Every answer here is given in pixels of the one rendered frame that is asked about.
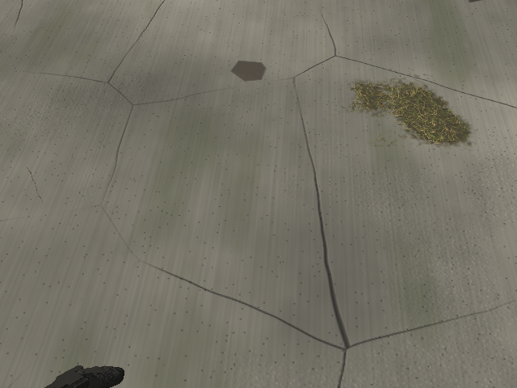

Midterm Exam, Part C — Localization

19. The robot left hand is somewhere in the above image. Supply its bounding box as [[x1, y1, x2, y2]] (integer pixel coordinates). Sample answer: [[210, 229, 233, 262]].
[[45, 365, 124, 388]]

